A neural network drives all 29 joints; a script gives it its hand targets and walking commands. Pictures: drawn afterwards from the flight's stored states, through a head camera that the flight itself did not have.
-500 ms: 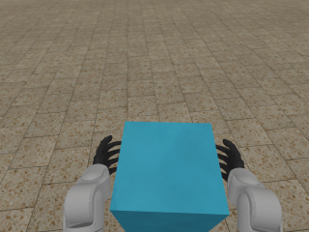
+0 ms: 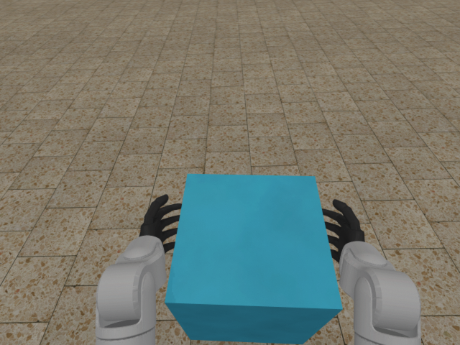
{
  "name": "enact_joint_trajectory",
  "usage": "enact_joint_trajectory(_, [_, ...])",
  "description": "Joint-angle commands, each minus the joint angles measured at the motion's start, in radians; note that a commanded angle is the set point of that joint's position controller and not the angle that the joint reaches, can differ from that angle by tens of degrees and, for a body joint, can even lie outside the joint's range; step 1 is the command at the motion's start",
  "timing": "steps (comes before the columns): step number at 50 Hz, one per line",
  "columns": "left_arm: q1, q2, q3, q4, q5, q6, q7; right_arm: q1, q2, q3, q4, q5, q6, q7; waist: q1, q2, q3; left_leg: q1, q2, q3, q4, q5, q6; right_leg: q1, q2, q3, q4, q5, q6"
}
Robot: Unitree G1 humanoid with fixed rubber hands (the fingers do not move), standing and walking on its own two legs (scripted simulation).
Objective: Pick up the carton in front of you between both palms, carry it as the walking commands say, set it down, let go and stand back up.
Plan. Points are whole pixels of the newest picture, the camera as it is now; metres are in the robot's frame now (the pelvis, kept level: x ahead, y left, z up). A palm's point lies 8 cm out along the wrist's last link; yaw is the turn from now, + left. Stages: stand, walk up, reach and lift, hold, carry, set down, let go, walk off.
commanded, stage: carry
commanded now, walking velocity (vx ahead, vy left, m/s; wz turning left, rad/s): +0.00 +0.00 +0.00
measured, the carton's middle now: (248, 263) +0.25 +0.00 +0.02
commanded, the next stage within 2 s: none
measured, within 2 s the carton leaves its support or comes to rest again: neither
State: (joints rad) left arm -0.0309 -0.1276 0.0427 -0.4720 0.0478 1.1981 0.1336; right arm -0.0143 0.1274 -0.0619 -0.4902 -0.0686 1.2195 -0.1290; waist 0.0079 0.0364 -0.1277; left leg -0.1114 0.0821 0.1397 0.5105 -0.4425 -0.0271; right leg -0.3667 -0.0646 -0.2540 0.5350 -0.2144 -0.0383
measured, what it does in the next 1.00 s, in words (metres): shifts its weight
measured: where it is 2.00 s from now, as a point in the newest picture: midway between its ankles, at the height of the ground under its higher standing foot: outside the picture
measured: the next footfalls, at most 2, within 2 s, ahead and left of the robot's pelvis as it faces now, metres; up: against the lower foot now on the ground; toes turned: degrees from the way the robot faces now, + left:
left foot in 1.88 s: +0.20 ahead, +0.15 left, +0.00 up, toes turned +12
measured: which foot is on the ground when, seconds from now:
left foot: down 0.00-1.00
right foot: down 0.00-1.00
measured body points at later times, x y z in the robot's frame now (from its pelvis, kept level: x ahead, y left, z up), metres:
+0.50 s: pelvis -0.04 +0.02 +0.00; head -0.08 +0.03 +0.45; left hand +0.24 +0.17 +0.05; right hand +0.24 -0.13 +0.04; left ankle -0.12 +0.11 -0.73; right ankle +0.04 -0.10 -0.73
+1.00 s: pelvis -0.05 +0.04 +0.00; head -0.06 +0.04 +0.45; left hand +0.25 +0.19 +0.03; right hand +0.24 -0.11 +0.02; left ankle -0.12 +0.11 -0.73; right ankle +0.04 -0.10 -0.73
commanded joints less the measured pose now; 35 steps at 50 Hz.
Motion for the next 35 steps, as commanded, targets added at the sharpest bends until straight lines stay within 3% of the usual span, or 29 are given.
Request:
enact_joint_trajectory(1, [-0.363, -0.845, -0.658, -0.070, -0.297, -0.012, -0.133, -0.378, 0.767, 0.640, -0.107, 0.286, -0.030, 0.143, -0.006, -0.038, -0.250, -0.016, 0.096, -0.031, 0.001, 0.672, 0.003, 0.256, -0.109, 0.109, 0.036, 0.614, -0.004])
enact_joint_trajectory(2, [-0.378, -0.824, -0.647, -0.069, -0.271, -0.022, -0.135, -0.373, 0.754, 0.622, -0.055, 0.277, -0.028, 0.146, -0.011, -0.024, -0.264, -0.038, 0.080, -0.031, -0.002, 0.686, 0.008, 0.281, -0.107, 0.121, 0.058, 0.573, -0.018])
enact_joint_trajectory(3, [-0.376, -0.813, -0.634, -0.043, -0.259, -0.024, -0.137, -0.377, 0.755, 0.634, -0.043, 0.261, -0.038, 0.151, -0.007, -0.005, -0.246, -0.020, 0.090, -0.015, 0.017, 0.739, -0.001, 0.262, -0.098, 0.100, 0.041, 0.614, -0.005])
enact_joint_trajectory(4, [-0.357, -0.802, -0.629, 0.016, -0.262, -0.022, -0.143, -0.370, 0.733, 0.613, -0.019, 0.254, -0.043, 0.152, -0.010, -0.006, -0.194, -0.056, 0.098, -0.016, 0.012, 0.689, 0.006, 0.242, -0.098, 0.094, 0.029, 0.598, 0.014])
enact_joint_trajectory(5, [-0.364, -0.769, -0.593, 0.013, -0.216, -0.032, -0.148, -0.378, 0.703, 0.598, 0.002, 0.239, -0.049, 0.163, -0.008, -0.006, -0.185, -0.070, 0.082, -0.020, -0.039, 0.604, -0.008, 0.228, -0.108, 0.108, 0.025, 0.531, 0.011])
enact_joint_trajectory(6, [-0.398, -0.787, -0.599, 0.031, -0.251, -0.047, -0.156, -0.391, 0.704, 0.607, 0.027, 0.236, -0.064, 0.169, -0.006, -0.037, -0.192, -0.086, 0.069, -0.016, -0.009, 0.657, -0.005, 0.284, -0.098, 0.097, 0.056, 0.629, -0.001])
enact_joint_trajectory(7, [-0.375, -0.797, -0.611, 0.072, -0.231, -0.059, -0.161, -0.402, 0.695, 0.597, 0.012, 0.228, -0.077, 0.175, -0.005, -0.046, -0.197, -0.072, 0.080, -0.016, 0.001, 0.688, 0.002, 0.250, -0.087, 0.088, 0.036, 0.580, 0.017])
enact_joint_trajectory(8, [-0.414, -0.770, -0.603, 0.052, -0.217, -0.077, -0.165, -0.416, 0.709, 0.600, 0.073, 0.227, -0.092, 0.185, -0.008, 0.009, -0.221, -0.048, 0.076, -0.026, -0.003, 0.715, 0.005, 0.267, -0.090, 0.104, 0.063, 0.596, -0.006])
enact_joint_trajectory(10, [-0.426, -0.781, -0.614, 0.099, -0.209, -0.099, -0.177, -0.430, 0.692, 0.581, 0.098, 0.221, -0.119, 0.200, -0.009, 0.033, -0.135, -0.087, 0.102, -0.045, -0.045, 0.578, 0.028, 0.221, -0.123, 0.122, 0.027, 0.407, 0.020])
enact_joint_trajectory(12, [-0.412, -0.768, -0.575, 0.173, -0.179, -0.121, -0.192, -0.452, 0.694, 0.585, 0.139, 0.199, -0.143, 0.210, -0.007, -0.021, -0.117, -0.099, 0.092, -0.062, -0.087, 0.437, 0.035, 0.198, -0.121, 0.135, -0.007, 0.267, 0.018])
enact_joint_trajectory(13, [-0.456, -0.786, -0.606, 0.144, -0.188, -0.139, -0.201, -0.483, 0.724, 0.573, 0.139, 0.208, -0.165, 0.217, -0.006, -0.005, -0.133, -0.090, 0.088, -0.054, -0.073, 0.392, 0.048, 0.197, -0.118, 0.136, 0.001, 0.263, 0.014])
enact_joint_trajectory(14, [-0.452, -0.788, -0.573, 0.218, -0.181, -0.151, -0.203, -0.506, 0.736, 0.566, 0.178, 0.204, -0.182, 0.221, -0.008, -0.026, -0.139, -0.078, 0.093, -0.035, -0.082, 0.345, 0.056, 0.181, -0.111, 0.135, -0.033, 0.257, 0.012])
enact_joint_trajectory(15, [-0.461, -0.781, -0.552, 0.219, -0.159, -0.175, -0.209, -0.515, 0.728, 0.570, 0.197, 0.190, -0.200, 0.225, -0.017, -0.048, -0.104, -0.126, 0.099, -0.064, -0.094, 0.370, 0.054, 0.209, -0.116, 0.134, -0.026, 0.234, 0.024])
enact_joint_trajectory(17, [-0.506, -0.796, -0.561, 0.213, -0.181, -0.213, -0.225, -0.501, 0.728, 0.553, 0.254, 0.175, -0.222, 0.233, -0.008, -0.023, -0.128, -0.102, 0.089, -0.042, -0.093, 0.385, 0.043, 0.208, -0.116, 0.137, -0.013, 0.279, 0.018])
enact_joint_trajectory(18, [-0.502, -0.797, -0.544, 0.261, -0.157, -0.217, -0.229, -0.500, 0.762, 0.527, 0.289, 0.181, -0.240, 0.244, -0.007, -0.007, -0.088, -0.153, 0.097, -0.074, -0.118, 0.369, 0.048, 0.205, -0.117, 0.136, -0.037, 0.253, 0.026])
enact_joint_trajectory(19, [-0.497, -0.814, -0.541, 0.314, -0.148, -0.231, -0.238, -0.534, 0.762, 0.529, 0.288, 0.171, -0.262, 0.252, -0.007, 0.024, -0.082, -0.147, 0.084, -0.037, -0.106, 0.326, 0.047, 0.196, -0.120, 0.146, -0.051, 0.268, 0.032])
enact_joint_trajectory(20, [-0.514, -0.790, -0.493, 0.350, -0.110, -0.252, -0.242, -0.561, 0.727, 0.487, 0.328, 0.137, -0.280, 0.255, -0.006, -0.008, -0.099, -0.151, 0.086, -0.067, -0.107, 0.312, 0.054, 0.228, -0.124, 0.141, -0.044, 0.240, 0.030])
enact_joint_trajectory(22, [-0.496, -0.824, -0.484, 0.396, -0.112, -0.295, -0.255, -0.559, 0.770, 0.508, 0.362, 0.145, -0.326, 0.269, -0.006, -0.074, -0.131, -0.146, 0.110, -0.080, -0.115, 0.232, 0.065, 0.230, -0.121, 0.139, -0.058, 0.214, 0.027])
enact_joint_trajectory(23, [-0.522, -0.827, -0.478, 0.403, -0.103, -0.323, -0.258, -0.570, 0.773, 0.480, 0.414, 0.131, -0.347, 0.276, -0.001, -0.077, -0.097, -0.154, 0.085, -0.065, -0.137, 0.181, 0.059, 0.185, -0.128, 0.155, -0.083, 0.184, 0.028])
enact_joint_trajectory(26, [-0.551, -0.852, -0.455, 0.478, -0.078, -0.392, -0.281, -0.634, 0.812, 0.473, 0.439, 0.114, -0.439, 0.301, -0.010, -0.013, -0.154, -0.128, 0.081, -0.046, -0.108, 0.199, 0.062, 0.202, -0.116, 0.133, -0.078, 0.187, 0.031])
enact_joint_trajectory(27, [-0.595, -0.865, -0.440, 0.526, -0.071, -0.418, -0.288, -0.641, 0.797, 0.446, 0.524, 0.094, -0.454, 0.312, -0.005, -0.010, -0.128, -0.165, 0.084, -0.055, -0.116, 0.178, 0.063, 0.211, -0.116, 0.139, -0.082, 0.184, 0.020])
enact_joint_trajectory(28, [-0.612, -0.866, -0.445, 0.514, -0.071, -0.444, -0.293, -0.607, 0.824, 0.410, 0.573, 0.087, -0.469, 0.320, -0.007, -0.021, -0.126, -0.163, 0.073, -0.052, -0.135, 0.240, 0.063, 0.204, -0.131, 0.147, -0.064, 0.211, 0.025])
enact_joint_trajectory(29, [-0.642, -0.882, -0.447, 0.527, -0.074, -0.467, -0.302, -0.624, 0.823, 0.404, 0.586, 0.080, -0.495, 0.327, -0.004, -0.017, -0.174, -0.119, 0.082, -0.056, -0.094, 0.266, 0.062, 0.215, -0.118, 0.143, -0.060, 0.238, 0.022])
enact_joint_trajectory(30, [-0.597, -0.889, -0.395, 0.634, -0.049, -0.474, -0.314, -0.640, 0.811, 0.386, 0.618, 0.057, -0.504, 0.329, -0.004, -0.061, -0.151, -0.155, 0.088, -0.062, -0.098, 0.291, 0.061, 0.210, -0.130, 0.139, -0.054, 0.265, 0.029])
enact_joint_trajectory(31, [-0.623, -0.889, -0.393, 0.639, -0.047, -0.497, -0.324, -0.651, 0.835, 0.359, 0.651, 0.052, -0.529, 0.340, -0.001, -0.052, -0.154, -0.137, 0.094, -0.057, -0.082, 0.278, 0.059, 0.197, -0.119, 0.138, -0.047, 0.251, 0.026])
enact_joint_trajectory(32, [-0.687, -0.898, -0.388, 0.634, -0.055, -0.518, -0.329, -0.672, 0.854, 0.358, 0.670, 0.046, -0.551, 0.350, -0.007, -0.027, -0.152, -0.132, 0.079, -0.053, -0.082, 0.301, 0.058, 0.185, -0.122, 0.134, -0.050, 0.268, 0.022])
enact_joint_trajectory(33, [-0.637, -0.910, -0.372, 0.684, -0.033, -0.529, -0.335, -0.698, 0.848, 0.377, 0.652, 0.050, -0.563, 0.354, -0.013, -0.032, -0.137, -0.132, 0.086, -0.065, -0.096, 0.365, 0.058, 0.178, -0.126, 0.146, -0.050, 0.246, 0.033])
enact_joint_trajectory(35, [-0.642, -0.941, -0.424, 0.645, -0.054, -0.554, -0.340, -0.700, 0.884, 0.416, 0.650, 0.080, -0.590, 0.363, -0.007, -0.023, -0.205, -0.090, 0.076, -0.064, -0.086, 0.359, 0.065, 0.204, -0.124, 0.140, -0.040, 0.216, 0.027])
